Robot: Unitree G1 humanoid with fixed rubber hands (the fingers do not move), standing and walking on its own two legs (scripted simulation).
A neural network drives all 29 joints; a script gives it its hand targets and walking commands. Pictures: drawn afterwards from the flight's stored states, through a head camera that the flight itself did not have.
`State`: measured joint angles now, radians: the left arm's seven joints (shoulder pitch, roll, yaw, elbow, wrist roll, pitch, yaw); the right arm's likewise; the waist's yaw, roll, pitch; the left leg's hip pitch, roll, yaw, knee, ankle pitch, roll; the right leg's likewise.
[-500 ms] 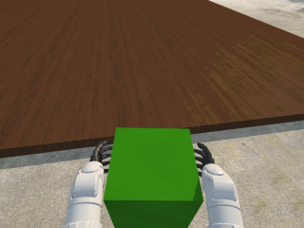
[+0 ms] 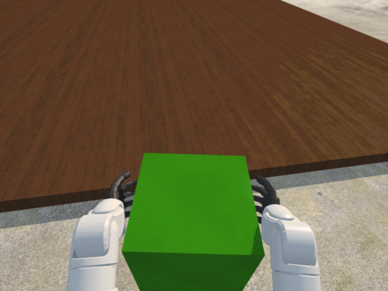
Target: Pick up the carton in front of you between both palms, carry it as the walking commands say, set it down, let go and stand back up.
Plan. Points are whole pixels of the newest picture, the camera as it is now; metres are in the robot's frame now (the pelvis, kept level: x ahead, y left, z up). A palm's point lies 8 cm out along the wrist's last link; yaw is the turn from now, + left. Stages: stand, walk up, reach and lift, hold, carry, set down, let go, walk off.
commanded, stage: carry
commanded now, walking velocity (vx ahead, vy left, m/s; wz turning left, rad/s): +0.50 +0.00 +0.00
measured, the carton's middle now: (192, 228) +0.28 +0.01 +0.02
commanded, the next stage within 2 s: none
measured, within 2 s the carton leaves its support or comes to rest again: neither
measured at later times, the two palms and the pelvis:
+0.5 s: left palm (121, 131) +0.55 +0.21 +0.07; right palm (225, 132) +0.56 -0.09 +0.07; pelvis +0.28 +0.06 -0.01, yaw +0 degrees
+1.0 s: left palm (144, 55) +0.95 +0.20 +0.14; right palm (219, 57) +0.98 -0.10 +0.13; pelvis +0.60 +0.02 -0.02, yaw +3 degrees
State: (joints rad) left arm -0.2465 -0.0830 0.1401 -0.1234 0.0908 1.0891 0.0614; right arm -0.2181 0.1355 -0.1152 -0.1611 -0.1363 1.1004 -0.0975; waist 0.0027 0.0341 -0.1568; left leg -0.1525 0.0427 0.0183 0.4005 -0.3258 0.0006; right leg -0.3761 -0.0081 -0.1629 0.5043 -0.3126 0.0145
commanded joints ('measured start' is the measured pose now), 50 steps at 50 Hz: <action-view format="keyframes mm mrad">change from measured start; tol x32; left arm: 1 -426 -953 -722 -118 -375 53 -219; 32 -446 -899 -736 -323 -355 128 -192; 50 -1318 -862 -536 -48 -549 258 -165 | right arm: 1 -460 860 707 -140 403 45 245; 32 -531 850 740 -326 484 118 257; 50 -1322 801 510 22 528 249 150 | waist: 1 -2 34 -224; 3 30 -333 -216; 18 -1 -160 -120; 21 -36 277 -252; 41 -12 115 -109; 45 86 -382 -334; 50 49 -117 -335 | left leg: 1 -147 108 -3 98 106 71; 6 -699 80 13 652 -163 24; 19 150 -39 263 83 142 26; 21 451 403 -505 -174 -152 213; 38 238 185 121 -140 481 131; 42 149 122 215 205 652 76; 46 -564 -42 -17 1028 -163 55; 50 -542 39 -28 889 -5 63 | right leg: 1 415 -34 7 -161 108 -24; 4 644 -473 662 -289 -37 -266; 16 346 -241 48 -261 298 -96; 23 -375 -88 129 794 -143 -20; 42 146 50 -111 11 174 -90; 45 644 -386 750 -221 -41 -289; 50 489 -289 356 -124 350 -196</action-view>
